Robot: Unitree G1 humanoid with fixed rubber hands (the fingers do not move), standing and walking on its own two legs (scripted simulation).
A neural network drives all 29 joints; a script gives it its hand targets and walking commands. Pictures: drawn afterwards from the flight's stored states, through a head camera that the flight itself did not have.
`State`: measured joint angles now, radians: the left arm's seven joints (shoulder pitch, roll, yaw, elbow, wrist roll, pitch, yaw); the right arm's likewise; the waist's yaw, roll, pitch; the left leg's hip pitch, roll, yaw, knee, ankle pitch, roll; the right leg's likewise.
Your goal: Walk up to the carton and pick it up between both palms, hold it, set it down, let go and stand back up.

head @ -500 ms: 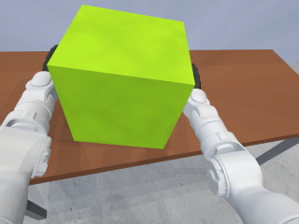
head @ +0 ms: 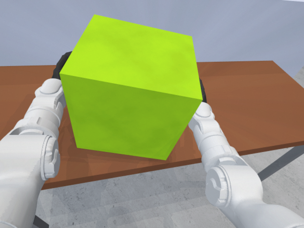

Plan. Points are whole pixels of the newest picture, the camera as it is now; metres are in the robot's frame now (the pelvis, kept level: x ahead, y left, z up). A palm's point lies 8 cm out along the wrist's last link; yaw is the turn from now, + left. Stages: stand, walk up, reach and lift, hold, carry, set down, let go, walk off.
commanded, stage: reach and lift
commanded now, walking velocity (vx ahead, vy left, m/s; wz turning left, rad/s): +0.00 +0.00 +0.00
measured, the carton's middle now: (133, 93) +0.46 +0.02 +0.10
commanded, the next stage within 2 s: none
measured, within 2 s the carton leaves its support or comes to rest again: neither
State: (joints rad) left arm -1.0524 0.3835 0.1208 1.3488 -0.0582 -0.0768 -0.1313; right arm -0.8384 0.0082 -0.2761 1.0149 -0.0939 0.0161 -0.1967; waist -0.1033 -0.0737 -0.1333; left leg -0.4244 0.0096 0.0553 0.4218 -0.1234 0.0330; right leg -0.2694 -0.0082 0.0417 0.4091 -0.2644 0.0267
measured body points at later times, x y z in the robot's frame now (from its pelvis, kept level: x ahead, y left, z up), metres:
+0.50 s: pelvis -0.01 -0.01 +0.00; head -0.02 +0.02 +0.45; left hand +0.45 +0.20 +0.17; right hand +0.40 -0.17 +0.14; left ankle +0.05 +0.10 -0.74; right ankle -0.04 -0.14 -0.74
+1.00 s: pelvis -0.02 -0.01 +0.00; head -0.05 +0.02 +0.45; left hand +0.43 +0.18 +0.20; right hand +0.39 -0.19 +0.16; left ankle +0.05 +0.10 -0.74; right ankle -0.04 -0.14 -0.74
